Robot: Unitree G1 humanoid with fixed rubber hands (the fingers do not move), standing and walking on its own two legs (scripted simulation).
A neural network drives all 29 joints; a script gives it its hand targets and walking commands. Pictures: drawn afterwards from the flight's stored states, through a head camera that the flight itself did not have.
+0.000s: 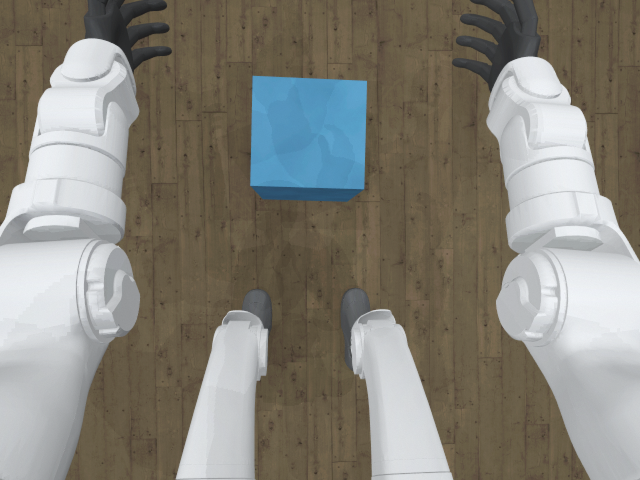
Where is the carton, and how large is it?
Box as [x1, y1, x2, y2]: [250, 76, 366, 201]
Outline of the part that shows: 253,76 250,185 262,198 270,199 347,201 362,190 364,178 366,81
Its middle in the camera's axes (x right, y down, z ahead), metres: -0.02 -0.21 +0.83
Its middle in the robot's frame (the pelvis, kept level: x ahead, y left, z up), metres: +0.55 +0.00 -0.53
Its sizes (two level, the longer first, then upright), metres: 0.210 0.200 0.250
